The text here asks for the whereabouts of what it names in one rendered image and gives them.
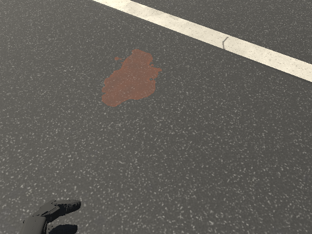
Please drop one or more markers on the robot left hand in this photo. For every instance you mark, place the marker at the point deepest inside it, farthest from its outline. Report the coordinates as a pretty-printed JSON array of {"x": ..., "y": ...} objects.
[{"x": 37, "y": 223}]

